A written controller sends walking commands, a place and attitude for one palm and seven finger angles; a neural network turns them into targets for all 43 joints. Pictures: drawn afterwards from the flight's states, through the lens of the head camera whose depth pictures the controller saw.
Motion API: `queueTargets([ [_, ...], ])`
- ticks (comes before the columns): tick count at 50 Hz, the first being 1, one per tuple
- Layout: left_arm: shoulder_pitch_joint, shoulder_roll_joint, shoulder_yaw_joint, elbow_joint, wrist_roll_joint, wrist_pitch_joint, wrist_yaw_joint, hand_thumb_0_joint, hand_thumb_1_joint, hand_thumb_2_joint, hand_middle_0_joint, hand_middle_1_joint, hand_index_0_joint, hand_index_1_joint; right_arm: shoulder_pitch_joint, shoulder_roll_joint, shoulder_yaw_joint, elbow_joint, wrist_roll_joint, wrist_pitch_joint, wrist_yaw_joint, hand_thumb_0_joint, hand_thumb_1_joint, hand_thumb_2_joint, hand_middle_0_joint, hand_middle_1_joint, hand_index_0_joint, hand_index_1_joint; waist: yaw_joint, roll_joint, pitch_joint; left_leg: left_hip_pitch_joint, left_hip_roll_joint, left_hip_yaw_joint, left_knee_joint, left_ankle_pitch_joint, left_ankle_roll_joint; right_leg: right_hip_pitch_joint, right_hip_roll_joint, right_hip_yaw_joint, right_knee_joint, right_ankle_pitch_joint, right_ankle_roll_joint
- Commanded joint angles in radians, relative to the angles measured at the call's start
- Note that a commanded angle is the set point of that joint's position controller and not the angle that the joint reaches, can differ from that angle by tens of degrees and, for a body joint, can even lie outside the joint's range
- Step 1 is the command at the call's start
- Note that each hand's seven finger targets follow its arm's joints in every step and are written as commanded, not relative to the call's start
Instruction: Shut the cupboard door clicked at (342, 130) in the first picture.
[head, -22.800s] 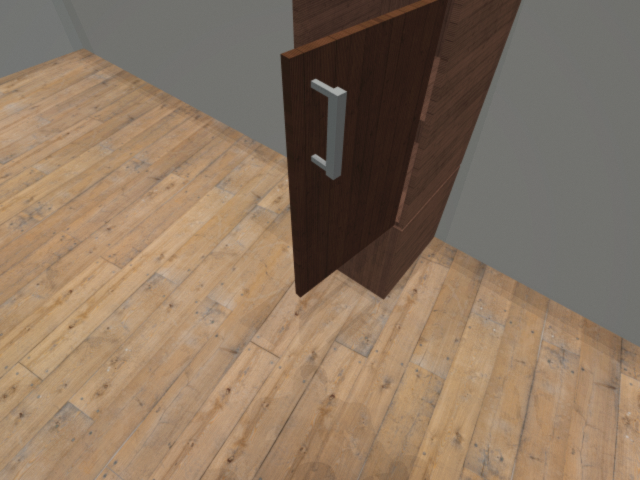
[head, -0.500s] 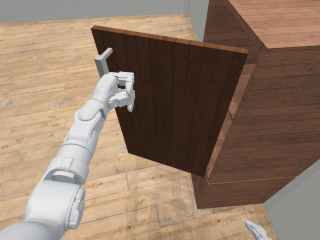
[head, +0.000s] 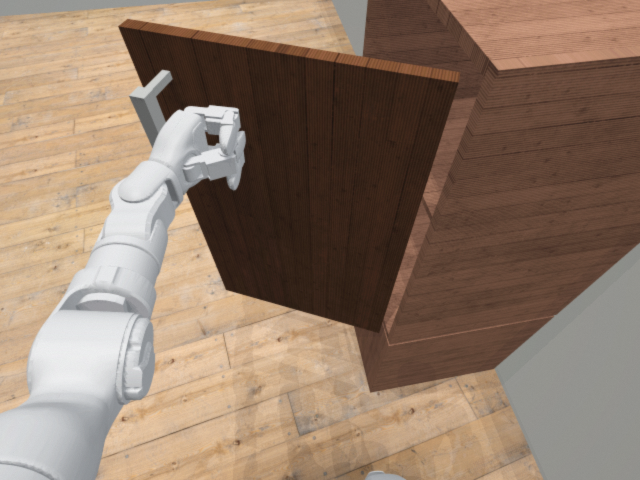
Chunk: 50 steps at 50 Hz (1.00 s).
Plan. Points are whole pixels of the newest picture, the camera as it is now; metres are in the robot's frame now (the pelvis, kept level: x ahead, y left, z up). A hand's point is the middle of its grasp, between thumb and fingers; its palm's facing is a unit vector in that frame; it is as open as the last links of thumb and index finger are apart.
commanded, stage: push the door shut along its arc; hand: left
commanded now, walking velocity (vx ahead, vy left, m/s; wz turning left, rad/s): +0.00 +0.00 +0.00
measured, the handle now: (172, 136) +0.51 +0.15 +0.15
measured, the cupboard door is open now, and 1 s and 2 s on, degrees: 63 45 45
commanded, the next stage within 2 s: pull the fist back off the door in 0.36 s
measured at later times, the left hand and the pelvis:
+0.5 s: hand (268, 143) +0.49 +0.03 +0.15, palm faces -0.47 -0.88 -0.05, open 3.6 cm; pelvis -0.01 +0.01 -0.01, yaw +1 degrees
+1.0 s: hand (268, 133) +0.49 +0.03 +0.16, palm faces +0.01 -1.00 +0.04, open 3.1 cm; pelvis +0.01 +0.00 +0.00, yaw -3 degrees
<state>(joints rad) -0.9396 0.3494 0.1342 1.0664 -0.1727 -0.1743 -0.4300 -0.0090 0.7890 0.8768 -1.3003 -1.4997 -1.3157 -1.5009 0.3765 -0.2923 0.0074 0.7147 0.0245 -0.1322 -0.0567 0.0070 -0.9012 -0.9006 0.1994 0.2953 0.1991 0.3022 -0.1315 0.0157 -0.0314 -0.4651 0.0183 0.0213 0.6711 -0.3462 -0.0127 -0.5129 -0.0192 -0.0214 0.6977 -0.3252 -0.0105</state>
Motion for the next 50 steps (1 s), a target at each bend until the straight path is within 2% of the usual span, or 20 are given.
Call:
queueTargets([
  [1, -0.648, 0.083, -0.028, -0.236, -0.028, -0.067, -0.012, 0.000, 0.900, 0.900, -1.300, -1.500, -1.300, -1.500, 0.054, -0.140, -0.048, -0.077, -0.002, -0.059, -0.014, 0.000, -0.900, -0.900, 0.200, 0.300, 0.200, 0.300, -0.070, -0.002, -0.386, 0.233, -0.041, -0.012, -0.041, 0.222, 0.060, 0.059, 0.030, -0.012, -0.085, 0.300, -0.010],
  [2, -0.666, 0.042, -0.065, -0.242, -0.028, -0.069, -0.018, 0.000, 0.900, 0.900, -1.300, -1.500, -1.300, -1.500, 0.052, -0.137, -0.047, -0.075, -0.004, -0.065, -0.011, 0.000, -0.900, -0.900, 0.200, 0.300, 0.200, 0.300, -0.071, 0.032, -0.391, 0.247, -0.042, -0.017, -0.039, 0.224, 0.056, 0.034, 0.030, -0.016, -0.079, 0.288, -0.014],
  [4, -0.698, 0.001, -0.096, -0.219, -0.033, -0.065, -0.018, 0.000, 0.900, 0.900, -1.300, -1.500, -1.300, -1.500, 0.055, -0.139, -0.047, -0.060, -0.006, -0.072, -0.012, 0.000, -0.900, -0.900, 0.200, 0.300, 0.200, 0.300, -0.089, 0.008, -0.371, 0.250, -0.040, -0.024, -0.033, 0.193, 0.056, -0.014, 0.032, -0.020, -0.082, 0.244, -0.013],
  [10, -0.762, -0.037, -0.118, -0.161, -0.035, -0.056, 0.003, 0.000, 0.900, 0.900, -1.300, -1.500, -1.300, -1.500, 0.086, -0.143, -0.046, -0.022, -0.013, -0.080, -0.017, 0.000, -0.900, -0.900, 0.200, 0.300, 0.200, 0.300, -0.114, -0.034, -0.349, 0.223, -0.033, -0.039, -0.031, 0.162, 0.057, -0.075, 0.033, -0.035, -0.062, 0.187, -0.014],
  [13, -0.789, -0.073, -0.143, -0.153, -0.028, -0.056, 0.006, 0.000, 0.900, 0.900, -1.300, -1.500, -1.300, -1.500, 0.082, -0.142, -0.044, -0.017, -0.012, -0.088, -0.012, 0.000, -0.900, -0.900, 0.200, 0.300, 0.200, 0.300, -0.124, 0.005, -0.349, 0.226, -0.034, -0.041, -0.018, 0.144, 0.056, -0.129, 0.034, -0.033, -0.050, 0.166, -0.018],
  [17, -0.841, -0.048, -0.125, -0.157, -0.019, -0.057, 0.009, 0.000, 0.900, 0.900, -1.300, -1.500, -1.300, -1.500, 0.101, -0.143, -0.048, -0.016, -0.018, -0.090, -0.010, 0.000, -0.900, -0.900, 0.200, 0.300, 0.200, 0.300, -0.125, 0.008, -0.422, 0.243, -0.038, -0.044, 0.001, 0.186, 0.057, -0.123, 0.034, -0.034, -0.027, 0.198, -0.020],
  [23, -0.879, -0.063, -0.133, -0.113, -0.006, -0.051, 0.005, 0.000, 0.900, 0.900, -1.300, -1.500, -1.300, -1.500, 0.129, -0.145, -0.050, 0.000, -0.022, -0.081, -0.007, 0.000, -0.900, -0.900, 0.200, 0.300, 0.200, 0.300, -0.143, 0.009, -0.413, 0.228, -0.038, -0.045, 0.020, 0.201, 0.058, -0.166, 0.042, -0.040, -0.012, 0.205, -0.021],
  [24, -0.933, -0.043, 0.088, -0.103, -0.108, -0.026, 0.228, 0.000, 0.900, 0.900, -1.300, -1.500, -1.300, -1.500, 0.095, -0.110, -0.034, -0.018, 0.001, -0.094, -0.001, 0.000, -0.900, -0.900, 0.200, 0.300, 0.200, 0.300, -0.082, 0.043, -0.392, 0.113, -0.024, -0.062, 0.010, 0.175, 0.026, -0.102, 0.037, -0.024, -0.041, 0.186, -0.007],
  [25, -0.865, -0.049, 0.077, -0.074, -0.076, -0.021, 0.343, 0.000, 0.900, 0.900, -1.300, -1.500, -1.300, -1.500, 0.112, -0.107, -0.032, -0.008, -0.006, -0.100, 0.015, 0.000, -0.900, -0.900, 0.200, 0.300, 0.200, 0.300, -0.081, -0.016, -0.400, 0.099, -0.015, -0.069, -0.012, 0.150, 0.022, -0.069, 0.042, -0.035, -0.048, 0.159, 0.004],
  [27, -0.845, -0.105, 0.072, -0.086, -0.045, -0.024, 0.459, 0.000, 0.900, 0.900, -1.300, -1.500, -1.300, -1.500, 0.137, -0.102, -0.043, -0.013, -0.022, -0.100, 0.047, 0.000, -0.900, -0.900, 0.200, 0.300, 0.200, 0.300, -0.089, -0.056, -0.426, 0.096, -0.016, -0.063, -0.008, 0.201, 0.022, -0.051, 0.044, -0.043, -0.041, 0.199, 0.008],
  [30, -0.836, -0.119, 0.111, -0.185, 0.031, -0.092, 0.666, 0.000, 0.900, 0.900, -1.300, -1.500, -1.300, -1.500, 0.141, -0.092, -0.055, -0.020, -0.057, -0.098, 0.094, 0.000, -0.900, -0.900, 0.200, 0.300, 0.200, 0.300, -0.045, -0.010, -0.572, 0.138, -0.027, -0.041, 0.040, 0.369, 0.012, 0.007, 0.043, -0.050, -0.005, 0.333, 0.011],
  [32, -0.736, -0.090, 0.093, -0.222, 0.138, -0.146, 0.740, 0.000, 0.900, 0.900, -1.300, -1.500, -1.300, -1.500, 0.146, -0.092, -0.063, -0.025, -0.078, -0.083, 0.124, 0.000, -0.900, -0.900, 0.200, 0.300, 0.200, 0.300, -0.021, 0.021, -0.623, 0.162, -0.026, -0.022, 0.060, 0.438, 0.011, 0.014, 0.041, -0.044, 0.021, 0.384, 0.007],
  [34, -0.688, -0.091, 0.044, -0.235, 0.220, -0.172, 0.746, 0.000, 0.900, 0.900, -1.300, -1.500, -1.300, -1.500, 0.156, -0.092, -0.071, -0.035, -0.083, -0.062, 0.138, 0.000, -0.900, -0.900, 0.200, 0.300, 0.200, 0.300, -0.026, 0.007, -0.608, 0.150, -0.023, -0.007, 0.062, 0.437, 0.018, 0.022, 0.038, -0.037, 0.025, 0.402, 0.002],
  [36, -0.630, -0.058, 0.046, -0.207, 0.252, -0.166, 0.720, 0.000, 0.900, 0.900, -1.300, -1.500, -1.300, -1.500, 0.161, -0.100, -0.075, -0.052, -0.075, -0.036, 0.139, 0.000, -0.900, -0.900, 0.200, 0.300, 0.200, 0.300, -0.025, -0.035, -0.567, 0.123, -0.024, 0.003, 0.041, 0.394, 0.026, 0.062, 0.039, -0.024, 0.003, 0.409, 0.002],
  [38, -0.595, -0.033, 0.063, -0.189, 0.225, -0.133, 0.681, 0.000, 0.900, 0.900, -1.300, -1.500, -1.300, -1.500, 0.143, -0.103, -0.077, -0.074, -0.056, -0.008, 0.125, 0.000, -0.900, -0.900, 0.200, 0.300, 0.200, 0.300, -0.015, -0.081, -0.530, 0.089, -0.025, 0.018, 0.008, 0.322, 0.031, 0.132, 0.040, -0.011, -0.028, 0.402, 0.001],
  [41, -0.574, -0.037, 0.100, -0.226, 0.126, -0.080, 0.628, 0.000, 0.900, 0.900, -1.300, -1.500, -1.300, -1.500, 0.097, -0.100, -0.070, -0.105, -0.028, 0.013, 0.095, 0.000, -0.900, -0.900, 0.200, 0.300, 0.200, 0.300, 0.004, -0.135, -0.497, 0.074, -0.030, 0.039, -0.031, 0.266, 0.037, 0.224, 0.043, 0.004, -0.078, 0.420, 0.006],
  [44, -0.529, -0.023, 0.138, -0.305, 0.070, -0.085, 0.603, 0.000, 0.900, 0.900, -1.300, -1.500, -1.300, -1.500, 0.062, -0.089, -0.063, -0.118, -0.018, 0.009, 0.077, 0.000, -0.900, -0.900, 0.200, 0.300, 0.200, 0.300, 0.030, -0.149, -0.462, 0.075, -0.034, 0.049, -0.053, 0.262, 0.039, 0.288, 0.043, 0.013, -0.100, 0.452, 0.008],
  [46, -0.444, -0.066, 0.101, -0.414, 0.078, -0.123, 0.596, 0.000, 0.900, 0.900, -1.300, -1.500, -1.300, -1.500, 0.041, -0.074, -0.063, -0.134, -0.016, -0.002, 0.078, 0.000, -0.900, -0.900, 0.200, 0.300, 0.200, 0.300, 0.053, -0.102, -0.491, 0.125, -0.035, 0.055, -0.051, 0.329, 0.041, 0.308, 0.043, 0.007, -0.086, 0.521, 0.002],
  [48, -0.319, -0.142, 0.017, -0.443, 0.107, -0.139, 0.583, 0.000, 0.900, 0.900, -1.300, -1.500, -1.300, -1.500, 0.032, -0.063, -0.063, -0.136, -0.014, -0.010, 0.089, 0.000, -0.900, -0.900, 0.200, 0.300, 0.200, 0.300, 0.058, -0.070, -0.451, 0.146, -0.031, 0.060, -0.046, 0.355, 0.038, 0.270, 0.041, -0.003, -0.079, 0.532, 0.000],
  [50, -0.219, -0.257, -0.095, -0.411, 0.125, -0.110, 0.568, 0.000, 0.900, 0.900, -1.300, -1.500, -1.300, -1.500, 0.028, -0.054, -0.071, -0.136, -0.005, -0.007, 0.099, 0.000, -0.900, -0.900, 0.200, 0.300, 0.200, 0.300, 0.038, -0.075, -0.358, 0.153, -0.022, 0.054, -0.055, 0.320, 0.036, 0.212, 0.038, -0.018, -0.097, 0.465, 0.003],
])
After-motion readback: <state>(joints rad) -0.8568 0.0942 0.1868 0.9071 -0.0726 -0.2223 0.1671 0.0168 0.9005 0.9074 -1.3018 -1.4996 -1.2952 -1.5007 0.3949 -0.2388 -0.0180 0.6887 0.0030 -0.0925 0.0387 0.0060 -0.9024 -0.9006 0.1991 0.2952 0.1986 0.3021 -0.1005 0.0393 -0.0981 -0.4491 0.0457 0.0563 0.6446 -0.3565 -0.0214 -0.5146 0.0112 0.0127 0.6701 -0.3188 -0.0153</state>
